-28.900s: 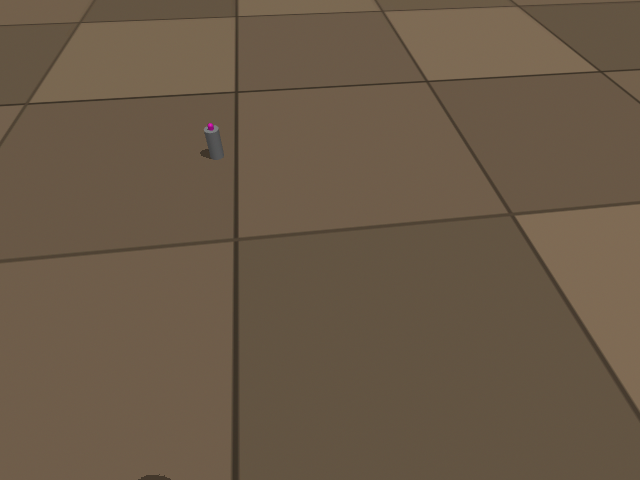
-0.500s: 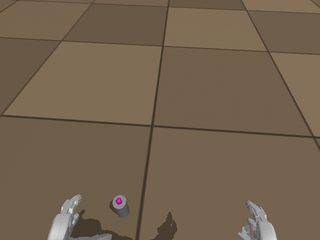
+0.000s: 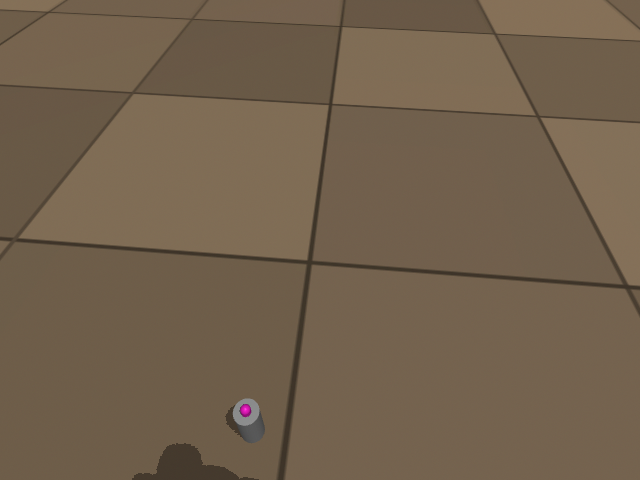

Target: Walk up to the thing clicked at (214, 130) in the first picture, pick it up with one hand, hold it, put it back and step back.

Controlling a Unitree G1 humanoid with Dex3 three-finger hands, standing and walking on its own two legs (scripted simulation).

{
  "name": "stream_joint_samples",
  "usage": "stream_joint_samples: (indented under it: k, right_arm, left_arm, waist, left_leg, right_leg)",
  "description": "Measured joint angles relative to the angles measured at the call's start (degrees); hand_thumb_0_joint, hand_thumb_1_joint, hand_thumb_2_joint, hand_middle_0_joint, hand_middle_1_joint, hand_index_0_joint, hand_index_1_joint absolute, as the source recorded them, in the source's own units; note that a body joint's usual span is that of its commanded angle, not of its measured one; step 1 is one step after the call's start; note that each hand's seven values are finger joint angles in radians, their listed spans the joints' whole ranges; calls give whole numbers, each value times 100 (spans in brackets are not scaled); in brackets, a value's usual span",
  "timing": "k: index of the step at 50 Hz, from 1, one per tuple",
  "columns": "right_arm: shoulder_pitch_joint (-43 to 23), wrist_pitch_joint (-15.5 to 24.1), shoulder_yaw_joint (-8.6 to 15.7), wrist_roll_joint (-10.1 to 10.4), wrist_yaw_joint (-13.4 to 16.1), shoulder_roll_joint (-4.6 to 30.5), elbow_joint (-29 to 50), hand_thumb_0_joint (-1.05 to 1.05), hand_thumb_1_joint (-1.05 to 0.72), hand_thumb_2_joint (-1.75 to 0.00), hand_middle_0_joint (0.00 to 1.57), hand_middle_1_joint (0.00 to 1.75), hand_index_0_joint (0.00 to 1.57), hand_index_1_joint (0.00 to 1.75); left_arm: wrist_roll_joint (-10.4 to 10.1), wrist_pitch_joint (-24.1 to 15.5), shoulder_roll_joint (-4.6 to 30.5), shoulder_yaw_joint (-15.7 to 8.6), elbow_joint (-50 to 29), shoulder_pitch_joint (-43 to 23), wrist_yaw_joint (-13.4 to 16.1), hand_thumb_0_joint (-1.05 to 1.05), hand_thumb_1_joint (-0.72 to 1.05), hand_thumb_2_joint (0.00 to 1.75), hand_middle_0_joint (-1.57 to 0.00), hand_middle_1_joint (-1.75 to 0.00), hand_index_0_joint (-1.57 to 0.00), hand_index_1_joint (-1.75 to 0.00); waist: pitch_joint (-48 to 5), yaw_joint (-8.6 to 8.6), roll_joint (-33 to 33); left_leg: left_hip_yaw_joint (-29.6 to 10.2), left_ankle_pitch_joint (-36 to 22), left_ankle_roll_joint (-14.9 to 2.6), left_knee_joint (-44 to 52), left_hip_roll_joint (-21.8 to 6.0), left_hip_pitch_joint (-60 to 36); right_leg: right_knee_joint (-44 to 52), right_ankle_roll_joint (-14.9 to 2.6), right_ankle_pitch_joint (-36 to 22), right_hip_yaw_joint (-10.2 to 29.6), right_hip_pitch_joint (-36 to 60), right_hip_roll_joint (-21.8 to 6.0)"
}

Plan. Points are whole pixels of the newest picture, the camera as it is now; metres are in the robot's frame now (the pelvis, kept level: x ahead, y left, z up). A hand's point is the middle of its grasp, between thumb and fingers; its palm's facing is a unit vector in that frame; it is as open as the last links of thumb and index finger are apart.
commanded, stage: stand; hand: left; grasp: from the side
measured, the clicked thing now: (249, 419) +0.40 +0.21 -0.67
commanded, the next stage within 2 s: step back in 1.74 s
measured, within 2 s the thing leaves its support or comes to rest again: neither
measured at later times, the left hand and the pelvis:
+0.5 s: hand out of the picture +0.04 +0.25 -0.14, palm faces -0.01 -0.94 -0.35, open 7.4 cm; pelvis -0.02 +0.00 +0.02, yaw +0 degrees
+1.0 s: hand out of the picture +0.06 +0.23 -0.14, palm faces -0.04 -0.94 -0.33, open 7.4 cm; pelvis -0.01 -0.01 +0.02, yaw -1 degrees
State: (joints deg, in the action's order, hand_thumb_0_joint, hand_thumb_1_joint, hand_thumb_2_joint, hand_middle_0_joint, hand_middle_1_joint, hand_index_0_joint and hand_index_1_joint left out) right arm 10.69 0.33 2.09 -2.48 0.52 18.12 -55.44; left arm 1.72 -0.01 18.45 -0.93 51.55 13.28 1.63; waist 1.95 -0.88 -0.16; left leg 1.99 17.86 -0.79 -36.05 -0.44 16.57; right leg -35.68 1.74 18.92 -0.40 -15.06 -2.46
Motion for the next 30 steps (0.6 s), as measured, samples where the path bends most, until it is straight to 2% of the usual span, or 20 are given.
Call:
stream_joint_samples:
  k: [14, 30]
  right_arm:
    - [-199, 13, -112, 87, -16, -99, -725, 0, -90, -90, 20, 30, 21, 30]
    - [-232, -60, -53, 112, -66, 107, -1011, 0, -90, -90, 20, 30, 21, 30]
  left_arm:
    - [-44, -46, -73, 86, 993, -354, -37, 1, 90, 90, -21, -30, -20, -30]
    - [-30, -55, 11, 67, 1387, -396, -107, 1, 90, 90, -21, -30, -20, -30]
  waist:
    - [89, 5, -42]
    - [77, 51, -95]
  left_leg:
    - [67, -708, -9, 1245, 64, -784]
    - [45, -963, 41, 1508, 2, -747]
  right_leg:
    - [1131, 37, -668, 42, 709, -37]
    - [1385, -19, -918, 21, 665, 34]
